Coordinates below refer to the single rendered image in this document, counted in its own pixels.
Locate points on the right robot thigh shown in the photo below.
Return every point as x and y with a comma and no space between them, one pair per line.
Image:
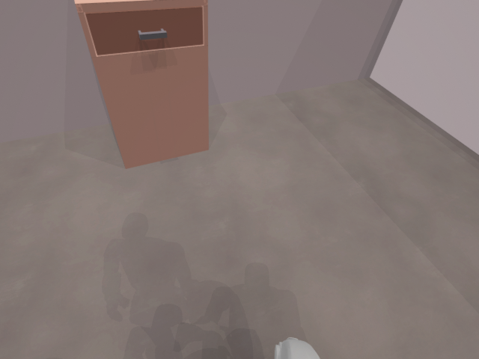
295,349

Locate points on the cabinet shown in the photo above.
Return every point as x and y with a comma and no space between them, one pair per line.
157,99

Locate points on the handle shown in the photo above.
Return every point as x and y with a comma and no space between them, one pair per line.
152,34

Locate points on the drawer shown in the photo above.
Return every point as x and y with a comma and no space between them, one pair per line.
116,31

